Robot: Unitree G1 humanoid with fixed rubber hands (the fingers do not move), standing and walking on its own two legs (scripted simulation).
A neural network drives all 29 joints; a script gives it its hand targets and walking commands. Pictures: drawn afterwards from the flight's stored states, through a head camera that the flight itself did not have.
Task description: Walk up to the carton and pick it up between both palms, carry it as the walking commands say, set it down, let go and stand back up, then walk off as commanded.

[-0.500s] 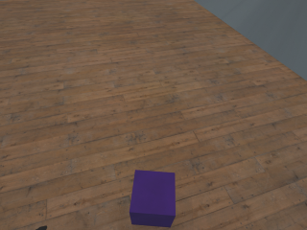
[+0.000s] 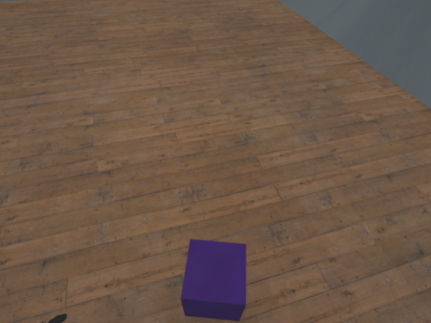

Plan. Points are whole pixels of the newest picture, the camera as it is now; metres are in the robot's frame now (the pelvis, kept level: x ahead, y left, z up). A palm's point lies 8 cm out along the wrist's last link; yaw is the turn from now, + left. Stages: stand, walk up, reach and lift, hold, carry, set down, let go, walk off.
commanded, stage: reach and lift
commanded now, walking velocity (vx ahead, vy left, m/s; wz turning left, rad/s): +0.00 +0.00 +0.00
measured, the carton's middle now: (214, 280) +0.42 -0.01 -0.65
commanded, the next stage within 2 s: none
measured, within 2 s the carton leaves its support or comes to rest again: neither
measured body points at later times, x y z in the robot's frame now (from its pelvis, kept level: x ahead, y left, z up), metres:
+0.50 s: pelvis -0.04 +0.01 -0.05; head +0.09 +0.00 +0.38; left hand +0.23 +0.28 -0.14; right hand +0.22 -0.28 -0.14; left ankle -0.03 +0.14 -0.75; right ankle +0.00 -0.11 -0.75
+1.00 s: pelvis -0.09 +0.02 -0.09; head +0.15 -0.01 +0.28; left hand +0.35 +0.23 -0.19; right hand +0.33 -0.26 -0.20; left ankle -0.03 +0.14 -0.75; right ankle +0.00 -0.11 -0.75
